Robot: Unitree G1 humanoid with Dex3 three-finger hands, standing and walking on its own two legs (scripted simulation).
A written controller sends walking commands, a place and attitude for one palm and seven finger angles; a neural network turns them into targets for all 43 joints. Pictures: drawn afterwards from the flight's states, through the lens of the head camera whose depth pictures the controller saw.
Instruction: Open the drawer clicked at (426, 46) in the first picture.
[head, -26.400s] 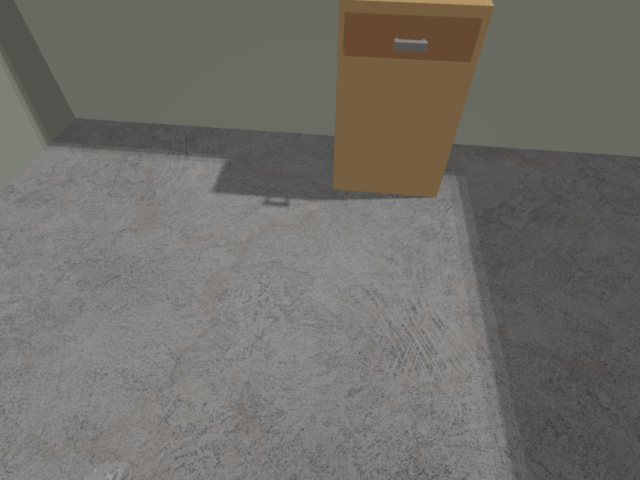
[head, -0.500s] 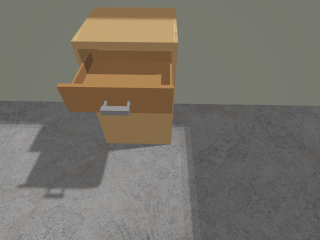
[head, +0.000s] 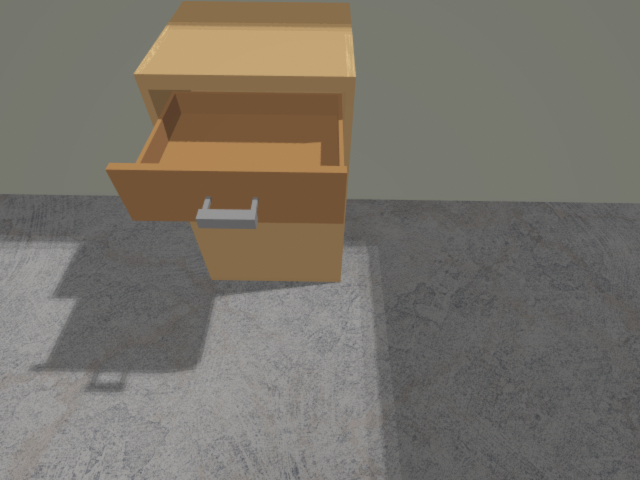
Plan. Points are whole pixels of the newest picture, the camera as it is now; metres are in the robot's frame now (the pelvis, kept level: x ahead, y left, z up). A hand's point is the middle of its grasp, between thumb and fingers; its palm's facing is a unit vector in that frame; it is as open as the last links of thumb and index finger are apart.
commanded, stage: look to check the result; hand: left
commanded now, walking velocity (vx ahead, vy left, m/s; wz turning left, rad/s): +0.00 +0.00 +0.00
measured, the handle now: (229, 210) +0.58 +0.21 -0.06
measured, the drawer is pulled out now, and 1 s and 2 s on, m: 0.28 0.28 0.28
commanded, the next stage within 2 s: stand and wait in 0.32 s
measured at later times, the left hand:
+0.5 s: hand out of the picture +0.01 +0.16 -0.17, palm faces +0.04 -0.98 -0.19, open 7.4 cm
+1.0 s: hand out of the picture +0.02 +0.15 -0.17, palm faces +0.04 -0.98 -0.18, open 7.4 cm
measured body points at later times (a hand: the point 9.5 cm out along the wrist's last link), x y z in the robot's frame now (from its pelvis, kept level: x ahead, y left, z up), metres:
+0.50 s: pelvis +0.01 -0.01 +0.00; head +0.03 -0.01 +0.45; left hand +0.01 +0.21 -0.16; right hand -0.01 -0.21 -0.17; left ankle +0.01 +0.11 -0.74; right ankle +0.03 -0.10 -0.74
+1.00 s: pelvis +0.02 -0.01 +0.00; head +0.04 -0.02 +0.45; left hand +0.02 +0.20 -0.16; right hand +0.00 -0.21 -0.16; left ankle +0.01 +0.11 -0.74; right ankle +0.03 -0.10 -0.74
